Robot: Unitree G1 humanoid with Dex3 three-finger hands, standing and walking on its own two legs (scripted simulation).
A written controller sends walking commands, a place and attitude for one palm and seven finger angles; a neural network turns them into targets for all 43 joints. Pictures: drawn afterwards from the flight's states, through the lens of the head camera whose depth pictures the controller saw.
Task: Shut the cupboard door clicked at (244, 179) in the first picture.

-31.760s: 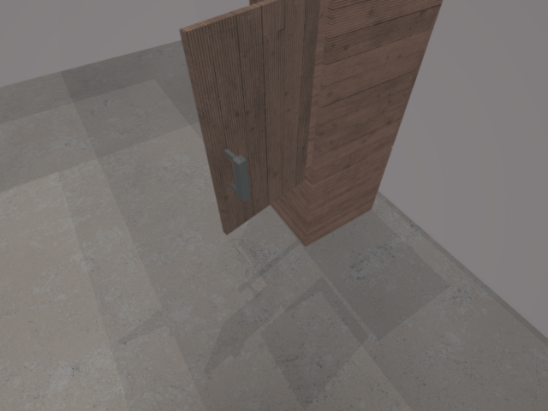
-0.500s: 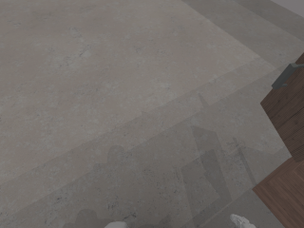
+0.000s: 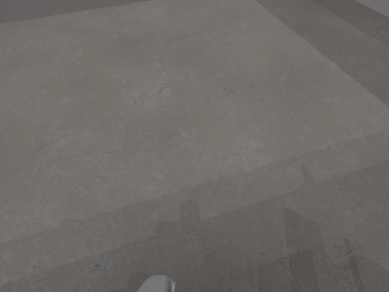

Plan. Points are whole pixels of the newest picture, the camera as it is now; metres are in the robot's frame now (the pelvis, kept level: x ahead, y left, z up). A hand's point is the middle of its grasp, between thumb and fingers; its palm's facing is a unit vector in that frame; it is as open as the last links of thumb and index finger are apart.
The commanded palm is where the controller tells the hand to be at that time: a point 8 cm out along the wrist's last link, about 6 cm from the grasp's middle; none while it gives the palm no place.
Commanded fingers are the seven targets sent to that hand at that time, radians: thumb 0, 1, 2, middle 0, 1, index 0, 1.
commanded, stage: walk to a spot facing it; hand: left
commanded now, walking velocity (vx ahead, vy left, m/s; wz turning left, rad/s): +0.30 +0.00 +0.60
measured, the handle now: out of the picture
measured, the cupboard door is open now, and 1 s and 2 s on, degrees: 67 67 67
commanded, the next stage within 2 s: turn to face it in 0.50 s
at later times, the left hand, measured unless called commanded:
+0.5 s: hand (84, 268) +0.20 +0.29 -0.17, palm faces +0.31 -0.92 -0.23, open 7.4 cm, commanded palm none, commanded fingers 0.00 0.90 0.90 -0.20 -0.30 -0.20 -0.30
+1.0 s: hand (114, 204) +0.37 +0.26 -0.17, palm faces +0.24 -0.94 -0.23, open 7.2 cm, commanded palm none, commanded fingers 0.00 0.90 0.90 -0.20 -0.30 -0.20 -0.30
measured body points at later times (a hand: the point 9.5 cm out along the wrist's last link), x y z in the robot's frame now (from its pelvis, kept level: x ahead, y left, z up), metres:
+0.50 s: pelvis +0.19 +0.07 +0.00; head +0.23 +0.10 +0.45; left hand +0.18 +0.34 -0.15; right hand +0.34 -0.14 -0.13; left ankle +0.18 +0.14 -0.74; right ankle +0.25 -0.09 -0.65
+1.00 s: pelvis +0.35 +0.06 +0.00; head +0.40 +0.07 +0.45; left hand +0.36 +0.31 -0.15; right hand +0.45 -0.16 -0.16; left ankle +0.30 +0.19 -0.68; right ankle +0.44 -0.01 -0.74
